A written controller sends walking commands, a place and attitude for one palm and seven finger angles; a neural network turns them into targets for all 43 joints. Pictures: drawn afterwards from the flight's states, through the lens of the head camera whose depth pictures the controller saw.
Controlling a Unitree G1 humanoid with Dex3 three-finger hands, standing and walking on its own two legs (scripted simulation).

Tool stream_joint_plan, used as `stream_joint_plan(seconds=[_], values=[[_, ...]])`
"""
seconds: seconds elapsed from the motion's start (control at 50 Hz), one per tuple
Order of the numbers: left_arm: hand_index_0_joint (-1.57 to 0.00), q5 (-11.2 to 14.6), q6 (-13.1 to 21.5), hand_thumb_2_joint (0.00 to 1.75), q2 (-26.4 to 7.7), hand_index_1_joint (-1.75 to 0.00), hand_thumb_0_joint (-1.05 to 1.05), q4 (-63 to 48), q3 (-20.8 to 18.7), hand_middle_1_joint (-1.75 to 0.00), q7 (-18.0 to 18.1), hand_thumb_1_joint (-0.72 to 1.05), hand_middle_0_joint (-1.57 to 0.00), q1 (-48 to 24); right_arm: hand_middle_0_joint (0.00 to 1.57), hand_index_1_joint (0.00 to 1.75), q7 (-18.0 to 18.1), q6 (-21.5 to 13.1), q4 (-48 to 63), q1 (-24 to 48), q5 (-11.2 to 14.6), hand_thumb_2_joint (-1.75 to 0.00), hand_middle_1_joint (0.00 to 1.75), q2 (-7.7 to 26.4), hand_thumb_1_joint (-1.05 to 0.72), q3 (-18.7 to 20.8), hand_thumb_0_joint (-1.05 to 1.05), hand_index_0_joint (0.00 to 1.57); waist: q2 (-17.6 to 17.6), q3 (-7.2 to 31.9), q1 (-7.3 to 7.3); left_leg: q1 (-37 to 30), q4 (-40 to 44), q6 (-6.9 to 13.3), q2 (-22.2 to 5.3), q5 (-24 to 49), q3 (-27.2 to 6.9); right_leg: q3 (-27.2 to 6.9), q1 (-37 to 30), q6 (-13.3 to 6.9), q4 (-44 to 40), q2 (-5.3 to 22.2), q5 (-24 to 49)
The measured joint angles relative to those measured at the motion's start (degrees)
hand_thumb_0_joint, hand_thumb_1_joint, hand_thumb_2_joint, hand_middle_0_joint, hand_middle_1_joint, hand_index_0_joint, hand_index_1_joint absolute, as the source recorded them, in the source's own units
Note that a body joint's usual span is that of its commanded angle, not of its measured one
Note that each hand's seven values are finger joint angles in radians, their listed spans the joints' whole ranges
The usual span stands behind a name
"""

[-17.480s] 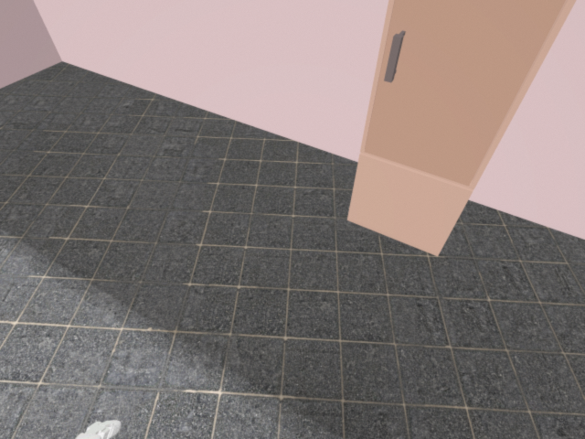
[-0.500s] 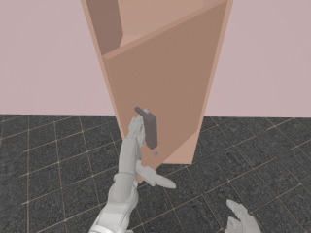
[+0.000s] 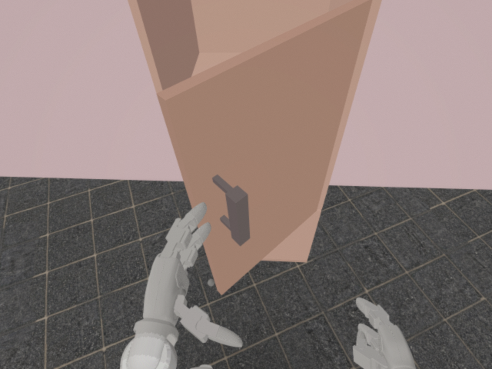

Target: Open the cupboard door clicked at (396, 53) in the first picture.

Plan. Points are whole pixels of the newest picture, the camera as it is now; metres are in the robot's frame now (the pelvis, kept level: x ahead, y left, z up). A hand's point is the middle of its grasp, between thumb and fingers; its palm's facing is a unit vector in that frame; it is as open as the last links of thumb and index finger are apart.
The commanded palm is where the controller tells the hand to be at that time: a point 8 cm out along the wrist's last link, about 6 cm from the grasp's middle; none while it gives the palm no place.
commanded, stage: slide the hand sideways off the handle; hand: left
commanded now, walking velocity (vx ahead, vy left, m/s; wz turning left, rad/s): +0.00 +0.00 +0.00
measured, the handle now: (230, 210) +0.35 +0.05 +0.08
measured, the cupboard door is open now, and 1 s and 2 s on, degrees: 46 46 46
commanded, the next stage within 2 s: draw the hand back to the body in 0.30 s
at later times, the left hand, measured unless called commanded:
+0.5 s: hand (176, 306) +0.20 +0.11 +0.08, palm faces -0.06 -1.00 -0.03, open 16.3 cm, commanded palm +0.17 +0.17 +0.09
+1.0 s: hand (95, 295) +0.19 +0.19 +0.13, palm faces +0.09 -0.97 -0.21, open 15.8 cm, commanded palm +0.16 +0.24 +0.15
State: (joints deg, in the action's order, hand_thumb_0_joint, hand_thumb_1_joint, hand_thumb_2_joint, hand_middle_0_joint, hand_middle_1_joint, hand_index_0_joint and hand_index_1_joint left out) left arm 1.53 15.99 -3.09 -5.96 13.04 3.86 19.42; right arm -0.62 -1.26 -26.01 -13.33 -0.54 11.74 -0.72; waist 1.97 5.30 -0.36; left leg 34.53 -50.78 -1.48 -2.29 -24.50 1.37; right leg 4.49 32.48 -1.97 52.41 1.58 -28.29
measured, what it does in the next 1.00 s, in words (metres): stands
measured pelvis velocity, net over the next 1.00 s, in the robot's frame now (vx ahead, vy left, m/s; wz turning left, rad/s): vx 0.00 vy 0.02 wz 0.00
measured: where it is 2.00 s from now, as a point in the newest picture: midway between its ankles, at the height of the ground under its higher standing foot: outside the picture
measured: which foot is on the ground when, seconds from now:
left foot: down 0.00-1.00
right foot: down 0.00-1.00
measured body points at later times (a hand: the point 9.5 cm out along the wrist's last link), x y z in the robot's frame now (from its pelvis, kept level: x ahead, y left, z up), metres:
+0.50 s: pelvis -0.01 +0.00 -0.01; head +0.02 -0.02 +0.43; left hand +0.19 +0.16 +0.08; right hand +0.17 -0.22 -0.09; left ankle +0.01 +0.14 -0.69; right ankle -0.02 -0.09 -0.69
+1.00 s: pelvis +0.00 +0.02 +0.02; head -0.01 +0.00 +0.46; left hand +0.18 +0.24 +0.15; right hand +0.19 -0.20 -0.05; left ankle +0.01 +0.14 -0.69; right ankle -0.02 -0.09 -0.69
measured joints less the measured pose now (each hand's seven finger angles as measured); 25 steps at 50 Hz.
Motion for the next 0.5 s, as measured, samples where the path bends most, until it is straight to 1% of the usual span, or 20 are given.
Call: stream_joint_plan(seconds=[0.08, 0.16, 0.26, 0.32, 0.36, 0.44, 0.5], values=[[-0.18, 1.5, -0.1, 0.30, -1.1, -0.32, -0.02, -2.4, -2.3, -0.31, -1.6, -0.50, -0.18, 3.1, 0.20, 0.30, 0.4, -0.2, 0.2, -0.3, 0.2, -0.90, 0.30, -0.1, -0.90, 0.0, 0.01, 0.20, 0.0, 0.3, -0.10, 0.2, -0.4, -0.2, -0.1, -0.4, -0.2, 0.2, 0.1, -0.1, 0.3, -0.1, -0.4], [-0.17, 3.2, 0.6, 0.30, -1.6, -0.31, -0.02, -5.2, -4.7, -0.31, -3.2, -0.50, -0.17, 7.0, 0.20, 0.30, 0.5, -0.9, 0.6, -1.2, 0.4, -0.90, 0.30, 0.2, -0.90, 0.1, 0.01, 0.20, 0.2, 0.8, -0.19, 0.6, -0.9, -0.3, -0.1, -0.7, -0.6, 0.5, 0.3, -0.1, 0.6, -0.1, -0.7], [-0.16, 4.2, 2.3, 0.30, -2.8, -0.31, -0.02, -7.8, -5.5, -0.30, -6.2, -0.50, -0.16, 10.8, 0.20, 0.30, 0.8, -2.0, 1.0, -1.6, 0.5, -0.90, 0.30, 1.1, -0.90, 0.4, 0.01, 0.20, 0.7, 1.0, -0.18, 2.2, -2.6, -0.2, 0.1, -1.2, -1.2, 1.1, 1.3, -0.1, 1.9, 0.1, -1.3], [-0.15, 4.8, 2.8, 0.30, -3.5, -0.31, -0.02, -8.0, -5.6, -0.30, -7.9, -0.50, -0.16, 11.2, 0.20, 0.30, 1.1, -2.6, 1.0, -1.5, 0.6, -0.90, 0.30, 1.4, -0.90, 0.5, 0.01, 0.20, 0.8, 0.8, -0.18, 3.6, -4.0, -0.1, 0.1, -1.5, -1.4, 1.2, 2.6, 0.0, 3.0, 0.2, -1.5], [-0.15, 5.1, 2.8, 0.30, -3.7, -0.30, -0.02, -7.9, -5.7, -0.30, -8.2, -0.50, -0.16, 10.9, 0.20, 0.30, 1.3, -2.9, 1.0, -1.4, 0.7, -0.90, 0.30, 1.5, -0.90, 0.6, 0.01, 0.20, 0.8, 0.7, -0.16, 4.4, -4.8, 0.0, 0.1, -1.6, -1.5, 1.3, 3.3, 0.0, 3.7, 0.2, -1.6], [-0.15, 5.3, 2.6, 0.30, -3.6, -0.30, -0.02, -8.0, -5.4, -0.30, -7.6, -0.51, -0.15, 9.0, 0.20, 0.30, 1.7, -3.8, 1.0, -1.3, 0.9, -0.90, 0.30, 1.4, -0.90, 0.7, 0.01, 0.20, 1.1, 0.6, -0.04, 5.8, -6.2, 0.1, 0.1, -1.8, -1.7, 1.4, 4.5, 0.0, 4.9, 0.2, -1.6], [-0.15, 5.1, 1.5, 0.30, -4.2, -0.30, -0.02, -9.0, -5.9, -0.30, -7.0, -0.51, -0.15, 7.7, 0.20, 0.30, 1.9, -3.8, 0.9, -1.5, 1.1, -0.90, 0.30, 1.0, -0.90, 0.4, 0.01, 0.20, 1.1, 0.7, -0.05, 5.6, -6.3, 0.2, -0.1, -1.7, -1.4, 1.1, 4.5, 0.1, 5.0, 0.0, -1.4]])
